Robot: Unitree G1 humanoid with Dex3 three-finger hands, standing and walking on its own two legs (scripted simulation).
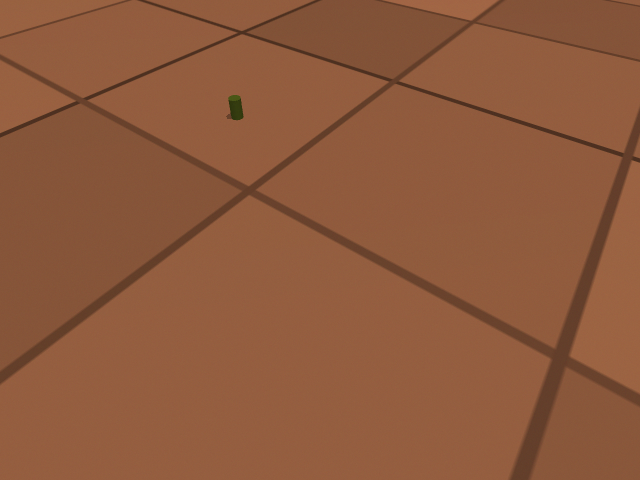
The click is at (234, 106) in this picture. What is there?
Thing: squat round
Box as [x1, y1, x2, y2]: [228, 95, 242, 119]
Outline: 229,96 228,99 231,117 233,119 240,119 242,117 240,97 237,95
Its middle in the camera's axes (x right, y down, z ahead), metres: -0.50 -0.79 +2.33
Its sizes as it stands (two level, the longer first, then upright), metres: 0.072 0.072 0.124
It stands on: the floor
